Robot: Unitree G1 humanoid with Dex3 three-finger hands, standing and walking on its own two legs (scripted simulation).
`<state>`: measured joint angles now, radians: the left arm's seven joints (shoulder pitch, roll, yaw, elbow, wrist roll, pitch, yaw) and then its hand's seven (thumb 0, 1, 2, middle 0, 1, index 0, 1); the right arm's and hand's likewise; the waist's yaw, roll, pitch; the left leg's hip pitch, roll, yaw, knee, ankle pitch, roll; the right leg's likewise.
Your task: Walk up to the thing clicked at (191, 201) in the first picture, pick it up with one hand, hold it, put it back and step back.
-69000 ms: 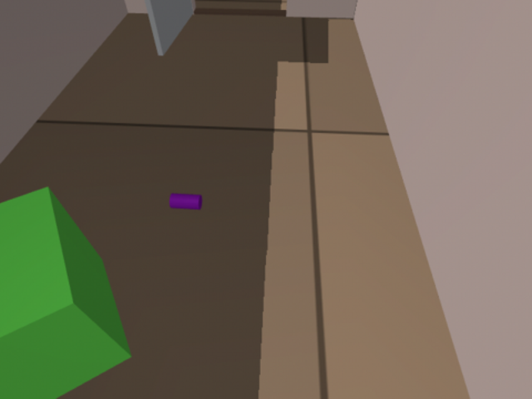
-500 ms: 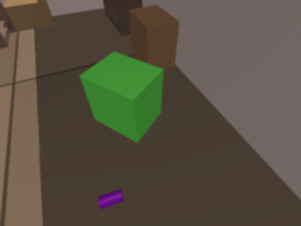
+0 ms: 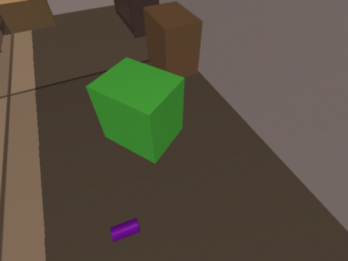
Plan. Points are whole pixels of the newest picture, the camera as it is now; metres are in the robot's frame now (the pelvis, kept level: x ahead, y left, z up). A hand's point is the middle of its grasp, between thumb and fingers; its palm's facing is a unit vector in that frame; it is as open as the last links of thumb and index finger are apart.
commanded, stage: stand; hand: left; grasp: from above
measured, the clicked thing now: (125, 229) +0.39 +0.27 -0.74
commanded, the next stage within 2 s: step back in 1.26 s
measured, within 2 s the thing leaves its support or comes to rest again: neither
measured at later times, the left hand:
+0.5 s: hand out of the picture +0.06 +0.22 -0.17, palm faces -0.01 -0.96 -0.28, open 7.4 cm
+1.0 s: hand out of the picture +0.08 +0.24 -0.16, palm faces -0.02 -0.94 -0.33, open 7.4 cm
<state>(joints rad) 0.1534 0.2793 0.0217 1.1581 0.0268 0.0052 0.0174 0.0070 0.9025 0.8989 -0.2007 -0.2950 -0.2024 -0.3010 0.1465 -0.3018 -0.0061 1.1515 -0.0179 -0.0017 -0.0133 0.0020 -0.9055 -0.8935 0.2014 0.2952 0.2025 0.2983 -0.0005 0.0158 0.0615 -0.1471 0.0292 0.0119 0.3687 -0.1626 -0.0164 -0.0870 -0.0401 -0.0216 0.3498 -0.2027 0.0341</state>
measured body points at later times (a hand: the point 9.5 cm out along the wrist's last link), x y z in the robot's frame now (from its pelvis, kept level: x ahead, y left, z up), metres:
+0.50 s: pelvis +0.02 +0.00 +0.00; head +0.02 +0.00 +0.45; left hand +0.07 +0.27 -0.15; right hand +0.06 -0.27 -0.15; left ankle +0.03 +0.13 -0.75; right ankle +0.00 -0.14 -0.75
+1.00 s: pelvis +0.01 +0.00 +0.00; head +0.02 +0.00 +0.45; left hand +0.08 +0.29 -0.14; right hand +0.08 -0.29 -0.14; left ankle +0.03 +0.13 -0.75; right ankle +0.00 -0.14 -0.75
